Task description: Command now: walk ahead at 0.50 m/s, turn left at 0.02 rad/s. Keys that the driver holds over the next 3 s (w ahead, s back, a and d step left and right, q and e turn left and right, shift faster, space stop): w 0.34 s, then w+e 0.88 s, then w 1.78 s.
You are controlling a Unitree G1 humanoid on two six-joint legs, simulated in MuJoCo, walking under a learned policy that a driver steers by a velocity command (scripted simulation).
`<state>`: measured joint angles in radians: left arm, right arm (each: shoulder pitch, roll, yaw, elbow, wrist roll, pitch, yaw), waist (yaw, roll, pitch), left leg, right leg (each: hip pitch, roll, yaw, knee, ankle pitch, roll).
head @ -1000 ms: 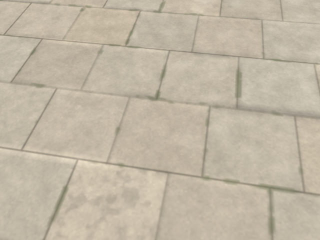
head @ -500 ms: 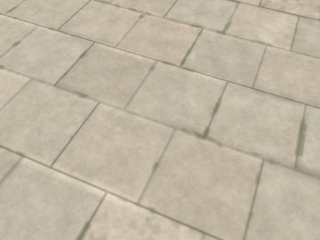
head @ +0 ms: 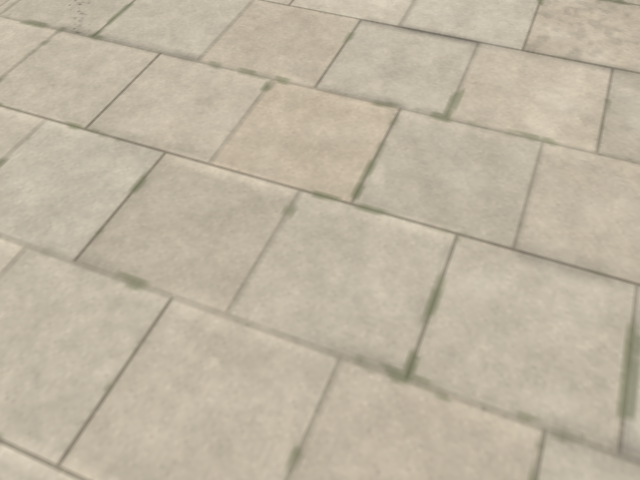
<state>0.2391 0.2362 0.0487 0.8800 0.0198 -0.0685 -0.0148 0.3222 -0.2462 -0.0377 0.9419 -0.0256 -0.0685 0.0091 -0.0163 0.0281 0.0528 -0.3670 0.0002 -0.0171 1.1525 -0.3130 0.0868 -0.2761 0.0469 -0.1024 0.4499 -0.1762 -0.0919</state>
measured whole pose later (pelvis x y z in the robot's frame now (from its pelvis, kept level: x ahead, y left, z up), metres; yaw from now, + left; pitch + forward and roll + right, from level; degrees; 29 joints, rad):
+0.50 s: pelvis +0.27 +0.04 -0.01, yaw -3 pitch +0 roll +0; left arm 0.40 0.21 0.04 1.02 0.00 -0.06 0.00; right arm 0.11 -0.21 -0.04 0.88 -0.03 -0.08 0.01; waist 0.04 -0.02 0.06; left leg -0.35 -0.02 0.12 0.52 -0.17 0.08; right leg -0.25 0.01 0.00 1.08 -0.39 -0.09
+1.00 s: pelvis +0.52 -0.02 -0.02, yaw -19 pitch +0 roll +0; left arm 0.07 0.22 0.06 0.84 0.04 -0.03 -0.03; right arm 0.39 -0.20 -0.05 1.00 -0.02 -0.06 -0.02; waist -0.02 0.01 0.07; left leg -0.08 0.08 0.23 0.92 -0.47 0.00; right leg -0.44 0.06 -0.13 0.63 -0.21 -0.17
